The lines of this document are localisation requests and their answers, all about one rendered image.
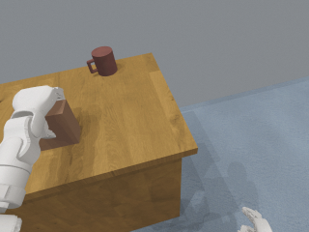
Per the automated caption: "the robot left upper arm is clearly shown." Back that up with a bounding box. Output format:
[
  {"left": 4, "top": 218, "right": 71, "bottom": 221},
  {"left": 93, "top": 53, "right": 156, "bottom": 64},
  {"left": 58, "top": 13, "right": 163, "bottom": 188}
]
[{"left": 0, "top": 214, "right": 22, "bottom": 232}]

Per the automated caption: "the left robot hand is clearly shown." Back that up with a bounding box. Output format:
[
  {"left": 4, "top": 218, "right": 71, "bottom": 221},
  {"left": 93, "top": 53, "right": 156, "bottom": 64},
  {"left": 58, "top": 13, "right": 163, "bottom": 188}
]
[{"left": 12, "top": 85, "right": 65, "bottom": 139}]

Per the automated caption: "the right robot hand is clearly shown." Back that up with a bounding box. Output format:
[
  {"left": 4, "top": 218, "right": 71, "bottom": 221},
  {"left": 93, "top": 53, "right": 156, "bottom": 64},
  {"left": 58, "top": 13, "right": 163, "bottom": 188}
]
[{"left": 238, "top": 207, "right": 273, "bottom": 232}]

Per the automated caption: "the sponge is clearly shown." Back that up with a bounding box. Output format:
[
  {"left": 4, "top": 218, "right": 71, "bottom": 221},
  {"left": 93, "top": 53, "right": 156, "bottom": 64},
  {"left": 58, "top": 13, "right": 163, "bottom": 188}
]
[{"left": 9, "top": 100, "right": 81, "bottom": 151}]

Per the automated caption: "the table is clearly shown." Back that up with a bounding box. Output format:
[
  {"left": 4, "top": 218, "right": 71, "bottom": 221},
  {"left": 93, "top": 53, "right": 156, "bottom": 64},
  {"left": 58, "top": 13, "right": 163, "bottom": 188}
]
[{"left": 0, "top": 52, "right": 198, "bottom": 232}]

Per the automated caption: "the robot left forearm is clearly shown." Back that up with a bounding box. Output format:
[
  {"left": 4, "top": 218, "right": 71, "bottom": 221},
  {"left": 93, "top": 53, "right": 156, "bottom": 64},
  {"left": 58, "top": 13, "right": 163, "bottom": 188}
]
[{"left": 0, "top": 107, "right": 45, "bottom": 214}]

